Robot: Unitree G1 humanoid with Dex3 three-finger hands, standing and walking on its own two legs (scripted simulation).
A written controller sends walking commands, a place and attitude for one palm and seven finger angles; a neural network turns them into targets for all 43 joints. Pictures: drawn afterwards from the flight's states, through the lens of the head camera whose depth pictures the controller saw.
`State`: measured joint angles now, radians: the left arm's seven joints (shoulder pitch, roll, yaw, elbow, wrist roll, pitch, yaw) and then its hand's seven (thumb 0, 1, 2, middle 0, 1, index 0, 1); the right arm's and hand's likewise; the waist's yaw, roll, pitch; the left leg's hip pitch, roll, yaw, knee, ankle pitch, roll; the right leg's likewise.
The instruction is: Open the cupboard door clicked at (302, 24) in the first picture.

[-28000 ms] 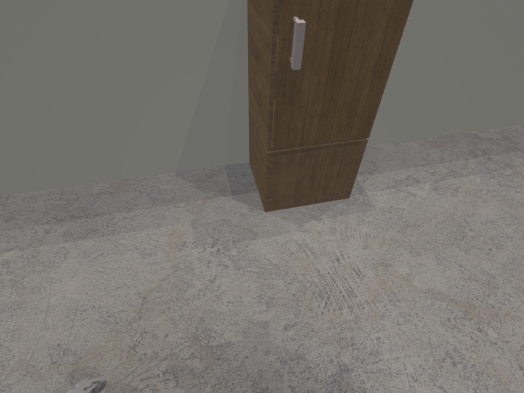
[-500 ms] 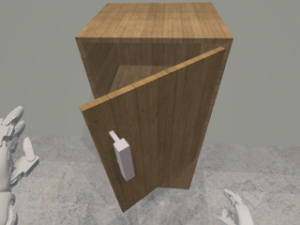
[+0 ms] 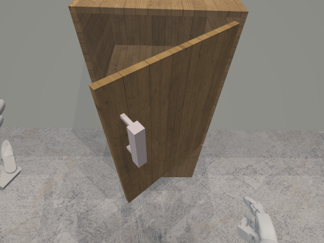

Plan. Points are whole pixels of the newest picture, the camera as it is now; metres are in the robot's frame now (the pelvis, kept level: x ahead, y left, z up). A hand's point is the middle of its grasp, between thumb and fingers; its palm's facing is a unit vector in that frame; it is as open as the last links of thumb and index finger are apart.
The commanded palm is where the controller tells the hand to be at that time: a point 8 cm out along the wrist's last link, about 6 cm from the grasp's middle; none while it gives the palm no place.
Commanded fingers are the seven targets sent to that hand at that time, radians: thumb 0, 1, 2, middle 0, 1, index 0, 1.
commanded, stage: step back with the hand held close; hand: left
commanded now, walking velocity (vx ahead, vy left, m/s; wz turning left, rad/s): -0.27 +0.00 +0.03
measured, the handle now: (132, 140) +0.32 +0.10 +0.09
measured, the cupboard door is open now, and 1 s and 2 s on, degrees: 40 40 40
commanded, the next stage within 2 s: stop stepping back and stand still in 0.52 s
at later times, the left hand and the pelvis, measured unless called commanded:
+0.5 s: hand out of the picture +0.09 +0.28 +0.19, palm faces +0.51 -0.74 -0.44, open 7.4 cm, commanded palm +0.03 +0.30 +0.18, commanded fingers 0.00 0.90 0.90 -0.20 -0.30 -0.20 -0.30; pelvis -0.10 +0.00 +0.00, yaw +1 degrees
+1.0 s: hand out of the picture +0.01 +0.24 +0.17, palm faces +0.39 -0.80 -0.46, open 7.5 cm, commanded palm -0.06 +0.28 +0.18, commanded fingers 0.00 0.90 0.90 -0.20 -0.30 -0.20 -0.30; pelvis -0.20 -0.02 +0.00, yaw -1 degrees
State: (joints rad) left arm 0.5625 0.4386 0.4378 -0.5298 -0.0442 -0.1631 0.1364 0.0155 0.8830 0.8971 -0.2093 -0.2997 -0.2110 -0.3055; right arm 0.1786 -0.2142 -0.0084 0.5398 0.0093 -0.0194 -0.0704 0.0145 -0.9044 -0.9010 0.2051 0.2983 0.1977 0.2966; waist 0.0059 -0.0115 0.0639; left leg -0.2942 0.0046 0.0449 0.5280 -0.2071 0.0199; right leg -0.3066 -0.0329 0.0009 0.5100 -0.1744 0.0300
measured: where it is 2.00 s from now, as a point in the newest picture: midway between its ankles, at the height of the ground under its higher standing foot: outside the picture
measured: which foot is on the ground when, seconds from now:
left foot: down 0.00-0.58, up 0.60-0.76, down 0.78-1.00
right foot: down 0.00-0.28, up 0.30-0.56, down 0.58-0.80, up 0.82-1.00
